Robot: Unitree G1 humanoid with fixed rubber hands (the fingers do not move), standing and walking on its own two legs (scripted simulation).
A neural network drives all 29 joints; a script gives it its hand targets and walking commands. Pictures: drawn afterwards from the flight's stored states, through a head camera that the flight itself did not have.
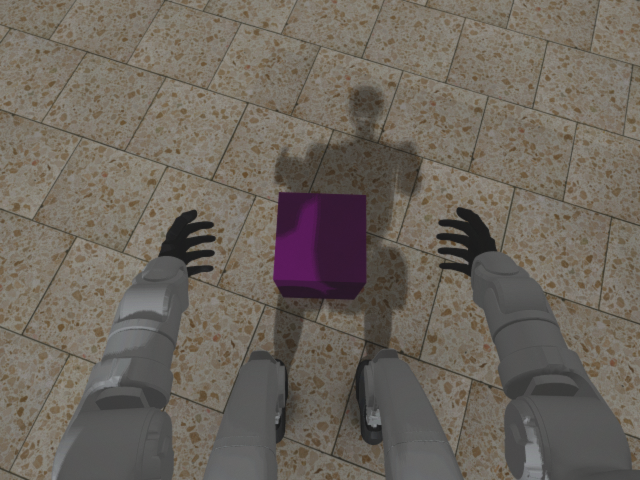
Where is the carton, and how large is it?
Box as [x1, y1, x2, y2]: [273, 192, 365, 299]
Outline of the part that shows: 279,192 273,279 282,295 288,297 353,299 365,283 365,195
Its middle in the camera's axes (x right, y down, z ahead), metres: +0.00 +0.03 +0.99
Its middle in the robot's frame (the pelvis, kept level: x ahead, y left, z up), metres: +0.49 +0.00 -0.55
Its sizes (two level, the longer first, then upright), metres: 0.205 0.202 0.275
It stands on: the floor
